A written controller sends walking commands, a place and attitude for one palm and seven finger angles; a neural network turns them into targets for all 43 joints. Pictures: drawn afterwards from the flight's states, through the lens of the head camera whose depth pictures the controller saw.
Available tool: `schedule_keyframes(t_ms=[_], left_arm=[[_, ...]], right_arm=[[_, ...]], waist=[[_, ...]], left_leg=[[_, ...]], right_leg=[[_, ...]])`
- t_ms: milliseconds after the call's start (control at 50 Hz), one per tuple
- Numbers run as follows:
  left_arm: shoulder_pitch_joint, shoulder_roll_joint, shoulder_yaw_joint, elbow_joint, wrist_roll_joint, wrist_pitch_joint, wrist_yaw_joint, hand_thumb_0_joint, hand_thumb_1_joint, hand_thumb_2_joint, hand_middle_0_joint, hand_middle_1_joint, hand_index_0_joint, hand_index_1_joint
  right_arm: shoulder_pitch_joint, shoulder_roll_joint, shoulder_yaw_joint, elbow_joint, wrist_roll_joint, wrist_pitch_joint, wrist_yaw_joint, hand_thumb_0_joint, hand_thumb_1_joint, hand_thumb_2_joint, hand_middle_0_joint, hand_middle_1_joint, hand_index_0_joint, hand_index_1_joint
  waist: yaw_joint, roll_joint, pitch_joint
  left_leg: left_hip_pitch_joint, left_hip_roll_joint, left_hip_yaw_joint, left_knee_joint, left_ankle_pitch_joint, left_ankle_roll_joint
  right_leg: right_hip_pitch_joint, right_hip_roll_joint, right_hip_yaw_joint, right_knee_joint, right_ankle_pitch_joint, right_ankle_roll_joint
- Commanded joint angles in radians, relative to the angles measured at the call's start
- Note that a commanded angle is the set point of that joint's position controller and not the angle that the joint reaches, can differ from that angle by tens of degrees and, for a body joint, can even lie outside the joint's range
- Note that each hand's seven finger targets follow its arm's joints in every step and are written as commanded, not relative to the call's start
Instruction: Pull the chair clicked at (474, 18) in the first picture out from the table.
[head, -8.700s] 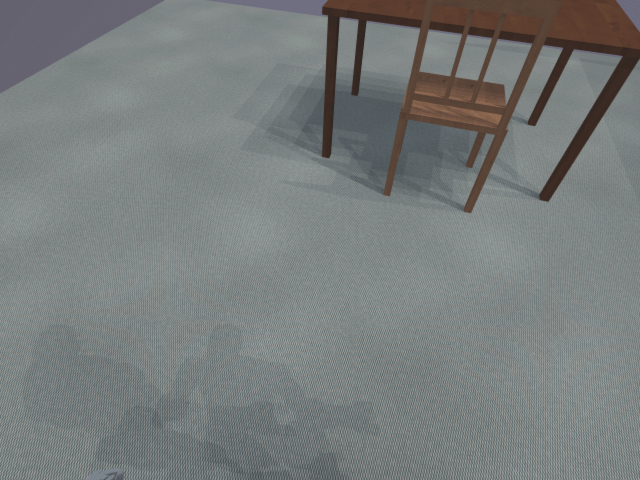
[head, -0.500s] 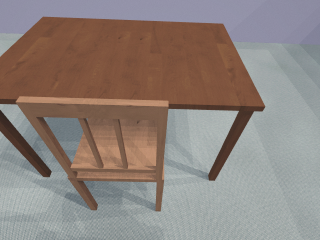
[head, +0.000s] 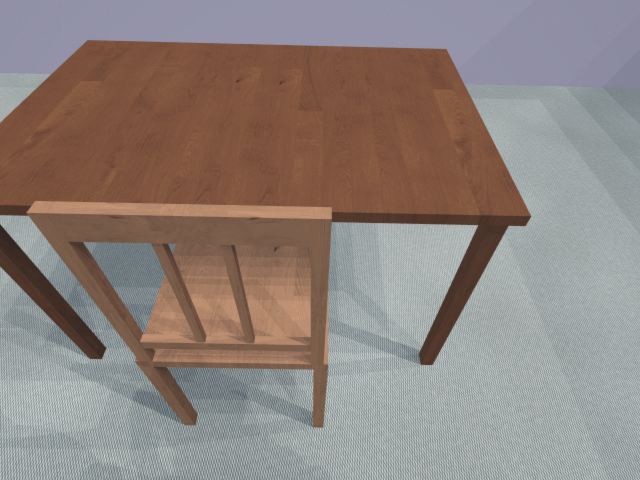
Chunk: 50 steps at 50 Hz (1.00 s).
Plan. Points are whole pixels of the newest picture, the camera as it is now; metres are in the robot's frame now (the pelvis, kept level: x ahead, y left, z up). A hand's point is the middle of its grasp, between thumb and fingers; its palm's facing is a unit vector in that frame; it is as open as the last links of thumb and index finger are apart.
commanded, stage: raise the hand toward the chair's back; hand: left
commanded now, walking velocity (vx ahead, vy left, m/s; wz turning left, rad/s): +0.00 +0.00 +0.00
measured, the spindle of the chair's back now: (183, 296) +0.41 +0.27 -0.09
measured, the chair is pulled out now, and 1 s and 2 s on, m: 0.00 0.00 0.00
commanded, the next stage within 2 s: none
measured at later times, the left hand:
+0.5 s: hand out of the picture +0.12 +0.16 -0.08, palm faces +0.08 -1.00 +0.00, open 9.6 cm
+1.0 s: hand (168, 471) +0.14 +0.20 -0.06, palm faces +0.04 -1.00 -0.05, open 14.0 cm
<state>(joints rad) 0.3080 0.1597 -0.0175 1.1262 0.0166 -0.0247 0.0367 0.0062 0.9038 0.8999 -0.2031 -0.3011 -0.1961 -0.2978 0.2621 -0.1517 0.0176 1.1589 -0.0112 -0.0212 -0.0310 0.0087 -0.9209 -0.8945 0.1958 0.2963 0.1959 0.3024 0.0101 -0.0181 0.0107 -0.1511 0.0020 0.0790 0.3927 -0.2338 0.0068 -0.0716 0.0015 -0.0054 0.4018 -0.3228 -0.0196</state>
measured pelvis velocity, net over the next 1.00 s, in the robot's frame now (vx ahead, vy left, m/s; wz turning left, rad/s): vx -0.08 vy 0.00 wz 0.03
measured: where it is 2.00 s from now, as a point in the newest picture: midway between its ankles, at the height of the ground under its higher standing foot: outside the picture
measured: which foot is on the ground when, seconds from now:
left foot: down 0.00-1.00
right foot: down 0.00-1.00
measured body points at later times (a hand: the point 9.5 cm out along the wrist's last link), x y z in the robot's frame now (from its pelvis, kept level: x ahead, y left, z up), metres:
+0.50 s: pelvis -0.07 -0.03 -0.10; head -0.03 -0.02 +0.35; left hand +0.11 +0.21 -0.08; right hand +0.18 -0.26 -0.13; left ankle -0.02 +0.11 -0.74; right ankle -0.07 -0.10 -0.74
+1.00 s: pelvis -0.08 +0.00 -0.09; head -0.01 +0.01 +0.35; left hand +0.14 +0.25 -0.05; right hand +0.08 -0.25 -0.18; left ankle -0.02 +0.11 -0.74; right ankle -0.07 -0.10 -0.74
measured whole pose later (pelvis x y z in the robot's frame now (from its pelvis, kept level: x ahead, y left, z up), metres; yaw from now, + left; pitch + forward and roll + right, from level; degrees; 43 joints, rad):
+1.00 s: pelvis -0.08 +0.00 -0.09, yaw +2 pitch +15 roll -2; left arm 0.36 0.22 0.16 0.09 -0.26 -0.46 -0.24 0.01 -0.02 0.51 -0.11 -0.16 -0.10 -0.15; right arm 0.26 -0.24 -0.02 0.62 0.02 -0.21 -0.06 0.02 -0.91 -0.89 0.20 0.30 0.20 0.30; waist -0.03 0.04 -0.13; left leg -0.96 0.04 0.00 1.14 -0.43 0.01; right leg -0.84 0.01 -0.09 1.13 -0.55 -0.03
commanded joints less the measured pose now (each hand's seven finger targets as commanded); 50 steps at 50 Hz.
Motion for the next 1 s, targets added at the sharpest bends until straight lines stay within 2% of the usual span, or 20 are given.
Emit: schedule_keyframes(t_ms=[0,20,40,60,80,100,120,160,220,260,280,320,360,400,460,540,620,700,820,980], left_arm=[[0.089,0.096,0.02,-0.016,-0.005,-0.01,0.011,0.0,0.9,0.9,-0.2,-0.3,-0.2,-0.3],[0.129,0.106,0.02,-0.011,0.015,-0.035,0.046,0.0,0.9,0.9,-0.2,-0.3,-0.2,-0.3],[-0.592,0.329,0.124,-1.521,-0.198,-0.237,0.023,0.0,0.877,0.89,-0.198,-0.296,-0.198,-0.296],[-0.2,0.246,0.11,-1.288,-0.119,-0.201,0.065,0.0,0.853,0.88,-0.195,-0.293,-0.195,-0.293],[0.067,0.092,0.037,-1.14,-0.148,-0.074,0.1,0.0,0.83,0.87,-0.193,-0.289,-0.193,-0.289],[0.056,-0.043,-0.041,-1.115,-0.167,-0.064,0.076,0.0,0.807,0.86,-0.191,-0.285,-0.191,-0.285],[-0.015,-0.005,-0.007,-1.147,-0.181,-0.108,0.057,0.0,0.783,0.85,-0.188,-0.282,-0.188,-0.282],[-0.002,0.033,0.06,-1.042,-0.177,-0.224,0.009,0.0,0.737,0.83,-0.184,-0.274,-0.184,-0.274],[0.218,-0.026,0.104,-0.846,-0.212,-0.436,-0.131,0.0,0.667,0.8,-0.177,-0.263,-0.177,-0.263],[0.259,0.005,0.15,-0.864,-0.254,-0.578,-0.263,0.0,0.62,0.78,-0.172,-0.256,-0.172,-0.256],[0.257,0.059,0.195,-0.839,-0.258,-0.631,-0.327,0.0,0.597,0.77,-0.17,-0.252,-0.17,-0.252],[0.209,0.146,0.267,-0.923,-0.275,-0.616,-0.365,0.0,0.55,0.75,-0.165,-0.245,-0.165,-0.245],[0.129,0.159,0.268,-1.053,-0.297,-0.554,-0.354,0.0,0.503,0.73,-0.16,-0.238,-0.16,-0.238],[0.001,0.178,0.262,-1.207,-0.299,-0.527,-0.305,0.0,0.457,0.71,-0.156,-0.23,-0.156,-0.23],[-0.094,0.166,0.227,-1.381,-0.271,-0.574,-0.232,0.0,0.387,0.68,-0.149,-0.219,-0.149,-0.219],[-0.139,0.161,0.161,-1.345,-0.26,-0.609,-0.264,0.0,0.293,0.64,-0.139,-0.205,-0.139,-0.205],[-0.09,0.195,0.199,-1.196,-0.296,-0.506,-0.356,0.0,0.2,0.6,-0.13,-0.19,-0.13,-0.19],[-0.02,0.201,0.266,-1.206,-0.33,-0.404,-0.35,0.0,0.107,0.56,-0.121,-0.175,-0.121,-0.175],[0.006,0.189,0.284,-1.237,-0.303,-0.46,-0.271,0.0,-0.033,0.5,-0.107,-0.153,-0.107,-0.153],[-0.002,0.185,0.243,-1.243,-0.289,-0.507,-0.262,0.0,-0.22,0.42,-0.088,-0.124,-0.088,-0.124]], right_arm=[[0.049,-0.095,-0.016,-0.03,0.004,-0.011,-0.004,0.0,-0.9,-0.9,0.2,0.3,0.2,0.3],[-0.021,-0.123,-0.021,-0.113,0.008,-0.018,0.009,0.0,-0.9,-0.9,0.2,0.3,0.2,0.3],[0.026,-0.296,-0.054,-0.444,0.058,-0.15,-0.039,0.0,-0.9,-0.9,0.2,0.3,0.2,0.3],[-0.059,-0.211,-0.035,-0.398,0.037,-0.239,-0.065,0.0,-0.9,-0.9,0.2,0.3,0.2,0.3],[-0.037,-0.175,-0.055,-0.393,0.059,-0.266,-0.053,0.0,-0.9,-0.9,0.2,0.3,0.2,0.3],[-0.018,-0.181,-0.051,-0.376,0.061,-0.271,-0.05,0.0,-0.9,-0.9,0.2,0.3,0.2,0.3],[-0.046,-0.213,-0.068,-0.431,0.055,-0.281,-0.047,0.0,-0.9,-0.9,0.2,0.3,0.2,0.3],[-0.041,-0.238,-0.082,-0.468,0.015,-0.289,-0.044,0.0,-0.9,-0.9,0.2,0.3,0.2,0.3],[-0.119,-0.219,-0.101,-0.549,0.001,-0.292,-0.01,0.0,-0.9,-0.9,0.2,0.3,0.2,0.3],[-0.15,-0.216,-0.113,-0.606,0.01,-0.292,0.018,0.0,-0.9,-0.9,0.2,0.3,0.2,0.3],[-0.149,-0.215,-0.116,-0.621,0.022,-0.289,0.035,0.0,-0.9,-0.9,0.2,0.3,0.2,0.3],[-0.184,-0.22,-0.122,-0.71,0.033,-0.266,0.037,0.0,-0.9,-0.9,0.2,0.3,0.2,0.3],[-0.211,-0.212,-0.108,-0.785,0.04,-0.236,0.018,0.0,-0.9,-0.9,0.2,0.3,0.2,0.3],[-0.197,-0.198,-0.1,-0.812,0.04,-0.217,0.002,0.0,-0.9,-0.9,0.2,0.3,0.2,0.3],[-0.136,-0.177,-0.091,-0.795,0.031,-0.216,-0.023,0.0,-0.9,-0.9,0.2,0.3,0.2,0.3],[-0.111,-0.189,-0.071,-0.744,0.026,-0.246,-0.044,0.0,-0.9,-0.9,0.2,0.3,0.2,0.3],[-0.115,-0.204,-0.06,-0.73,0.044,-0.254,-0.056,0.0,-0.9,-0.9,0.2,0.3,0.2,0.3],[-0.123,-0.192,-0.062,-0.739,0.049,-0.248,-0.055,0.0,-0.9,-0.9,0.2,0.3,0.2,0.3],[-0.118,-0.178,-0.075,-0.711,0.034,-0.252,-0.04,0.0,-0.9,-0.9,0.2,0.3,0.2,0.3],[-0.101,-0.213,-0.081,-0.721,0.035,-0.256,-0.033,0.0,-0.9,-0.9,0.2,0.3,0.2,0.3]], waist=[[-0.001,0.006,0.049],[0.011,-0.032,0.139],[-0.113,0.14,-0.351],[-0.006,0.336,-0.407],[-0.051,0.269,-0.283],[-0.058,0.134,-0.141],[-0.073,0.061,-0.052],[-0.103,-0.129,-0.058],[0.006,-0.259,-0.14],[0.046,-0.184,-0.231],[0.059,-0.079,-0.254],[0.069,-0.04,-0.347],[0.06,-0.003,-0.343],[0.026,0.022,-0.332],[-0.027,0.092,-0.338],[-0.083,0.089,-0.303],[-0.057,0.022,-0.323],[-0.01,0.026,-0.384],[-0.006,0.028,-0.369],[-0.023,0.059,-0.354]], left_leg=[[0.04,0.103,-0.098,-0.032,0.243,0.027],[-0.1,0.097,-0.063,0.202,0.281,-0.002],[0.198,0.006,-0.07,0.053,0.417,0.032],[0.327,0.051,-0.068,0.047,0.575,0.04],[0.218,0.063,-0.096,0.052,0.607,0.012],[0.11,0.06,-0.1,0.089,0.518,0.019],[0.006,0.044,-0.109,0.14,0.346,0.025],[-0.17,0.004,-0.106,0.277,0.166,0.03],[-0.453,-0.013,-0.089,0.431,0.045,0.0],[-0.568,-0.022,-0.075,0.518,0.02,-0.013],[-0.6,-0.027,-0.071,0.559,0.028,-0.019],[-0.626,-0.034,-0.033,0.589,-0.015,-0.006],[-0.662,-0.041,-0.025,0.623,-0.077,0.006],[-0.691,-0.031,-0.04,0.657,-0.142,0.017],[-0.635,0.0,-0.067,0.68,-0.121,0.03],[-0.668,0.019,-0.099,0.715,-0.145,0.034],[-0.721,0.015,-0.105,0.716,-0.17,0.034],[-0.668,0.01,-0.11,0.663,-0.099,0.034],[-0.629,0.015,-0.114,0.622,-0.046,0.028],[-0.577,0.017,-0.123,0.582,-0.112,0.029]], right_leg=[[-0.101,-0.113,0.075,-0.066,0.339,-0.01],[-0.166,-0.155,0.123,-0.062,0.694,0.032],[-0.089,-0.064,0.02,0.064,0.614,-0.001],[-0.144,-0.004,0.001,0.136,0.385,-0.021],[-0.249,-0.002,-0.072,0.184,0.154,-0.003],[-0.297,-0.004,-0.084,0.163,0.133,0.006],[-0.347,-0.002,-0.095,0.13,0.148,0.01],[-0.491,0.002,-0.104,0.193,0.175,0.02],[-0.593,0.002,-0.076,0.381,0.138,0.017],[-0.593,-0.01,-0.033,0.479,0.158,0.009],[-0.588,-0.024,0.003,0.516,0.201,-0.001],[-0.577,-0.021,0.015,0.538,0.087,-0.004],[-0.591,-0.033,0.081,0.503,-0.024,0.009],[-0.632,-0.041,0.139,0.465,-0.149,0.02],[-0.7,-0.02,0.112,0.476,-0.155,0.008],[-0.783,-0.002,0.089,0.493,-0.181,0.006],[-0.717,-0.014,0.121,0.453,-0.24,0.019],[-0.626,-0.018,0.088,0.456,-0.132,0.022],[-0.655,-0.005,0.024,0.502,-0.049,0.014],[-0.74,0.01,-0.038,0.521,-0.134,0.0]])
